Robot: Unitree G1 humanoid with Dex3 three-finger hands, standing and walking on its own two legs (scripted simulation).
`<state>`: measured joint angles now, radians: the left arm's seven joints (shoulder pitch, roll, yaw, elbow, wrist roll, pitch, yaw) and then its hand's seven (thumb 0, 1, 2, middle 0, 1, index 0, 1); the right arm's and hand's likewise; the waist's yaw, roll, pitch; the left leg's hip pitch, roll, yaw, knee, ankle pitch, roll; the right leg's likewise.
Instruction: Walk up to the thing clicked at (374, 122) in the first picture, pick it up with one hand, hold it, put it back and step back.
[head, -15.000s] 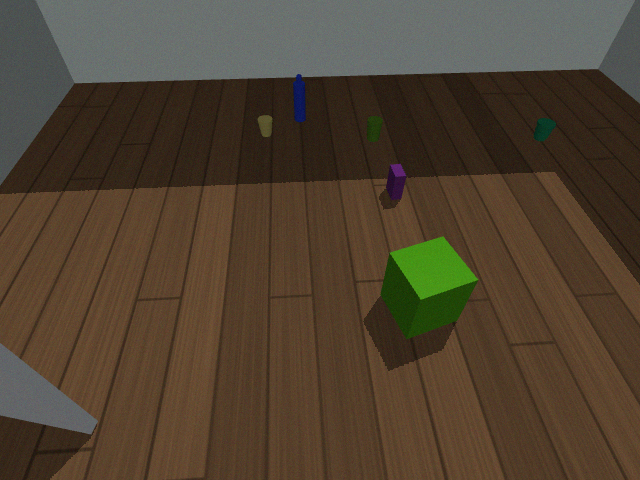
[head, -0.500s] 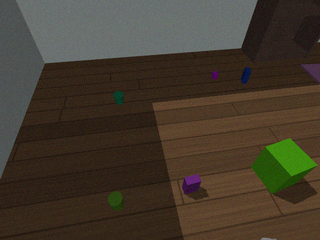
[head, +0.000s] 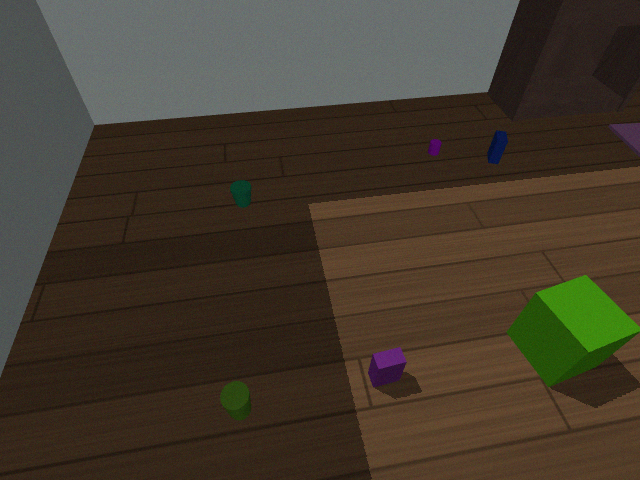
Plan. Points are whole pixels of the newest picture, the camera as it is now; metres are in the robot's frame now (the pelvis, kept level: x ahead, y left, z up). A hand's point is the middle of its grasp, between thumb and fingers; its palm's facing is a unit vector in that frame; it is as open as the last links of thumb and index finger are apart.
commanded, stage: walk up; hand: left
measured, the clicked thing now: (237, 402) +0.49 +0.24 -0.72
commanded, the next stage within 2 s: stand in 0.22 s
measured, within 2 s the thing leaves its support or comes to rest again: neither
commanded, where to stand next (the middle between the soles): +0.09 -0.01 m, yaw -1 degrees
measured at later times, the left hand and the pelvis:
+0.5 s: hand out of the picture +0.09 +0.25 -0.15, palm faces -0.03 -0.94 -0.35, open 7.4 cm; pelvis +0.01 +0.00 +0.00, yaw +0 degrees
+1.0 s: hand out of the picture +0.07 +0.25 -0.16, palm faces -0.04 -0.94 -0.35, open 7.4 cm; pelvis +0.00 -0.01 +0.00, yaw +0 degrees
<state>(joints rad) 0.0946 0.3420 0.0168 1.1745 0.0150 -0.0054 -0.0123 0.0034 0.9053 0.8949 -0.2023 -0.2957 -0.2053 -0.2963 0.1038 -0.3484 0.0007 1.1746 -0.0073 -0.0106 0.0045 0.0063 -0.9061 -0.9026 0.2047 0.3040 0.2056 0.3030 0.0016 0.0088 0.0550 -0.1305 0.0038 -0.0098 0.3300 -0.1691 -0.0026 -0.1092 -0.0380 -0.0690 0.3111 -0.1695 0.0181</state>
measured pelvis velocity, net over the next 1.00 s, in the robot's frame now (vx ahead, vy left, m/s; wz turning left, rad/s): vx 0.00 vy -0.01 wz -0.01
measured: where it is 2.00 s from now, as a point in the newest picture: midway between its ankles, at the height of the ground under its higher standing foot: outside the picture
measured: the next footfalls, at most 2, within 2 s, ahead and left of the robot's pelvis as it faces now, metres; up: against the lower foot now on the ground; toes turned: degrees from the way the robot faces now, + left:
none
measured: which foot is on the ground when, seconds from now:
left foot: down 0.00-1.00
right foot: down 0.00-1.00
